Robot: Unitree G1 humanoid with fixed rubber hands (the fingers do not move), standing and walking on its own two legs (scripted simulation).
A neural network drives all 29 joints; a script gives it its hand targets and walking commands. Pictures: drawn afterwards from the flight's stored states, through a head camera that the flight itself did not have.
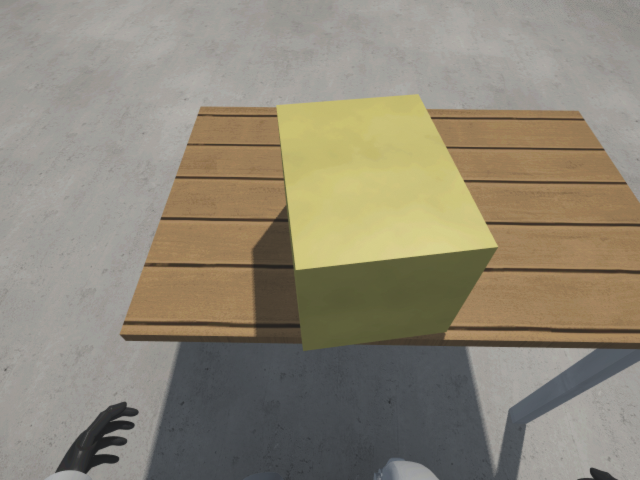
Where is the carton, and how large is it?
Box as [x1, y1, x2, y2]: [276, 94, 497, 350]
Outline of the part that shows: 418,94 276,105 286,206 303,350 446,331 497,247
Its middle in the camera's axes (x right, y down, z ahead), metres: +0.06 -0.04 +0.59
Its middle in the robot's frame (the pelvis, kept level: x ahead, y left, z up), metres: +0.47 -0.03 +0.02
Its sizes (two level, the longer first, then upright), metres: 0.303 0.223 0.219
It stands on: a table, 0.65 m high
